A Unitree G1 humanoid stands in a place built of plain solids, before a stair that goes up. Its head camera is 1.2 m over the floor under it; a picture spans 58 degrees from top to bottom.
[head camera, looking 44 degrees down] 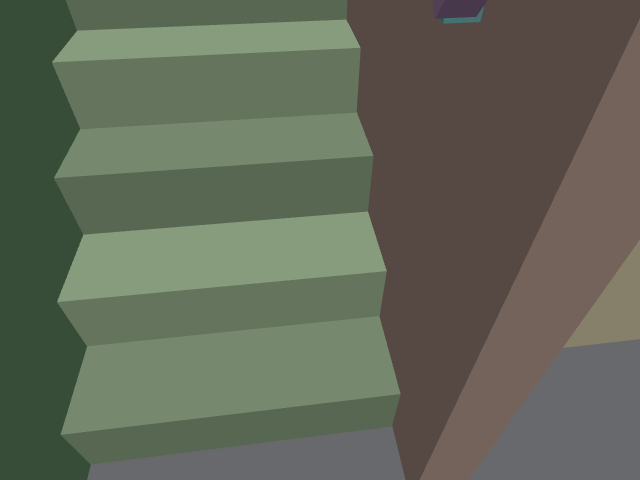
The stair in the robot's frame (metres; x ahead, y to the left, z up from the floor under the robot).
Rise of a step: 0.19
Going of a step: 0.24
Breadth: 0.80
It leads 7 degrees to the left of straight ahead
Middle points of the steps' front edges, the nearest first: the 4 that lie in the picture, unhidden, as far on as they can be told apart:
0.45 0.20 0.19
0.69 0.23 0.38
0.92 0.26 0.57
1.15 0.29 0.76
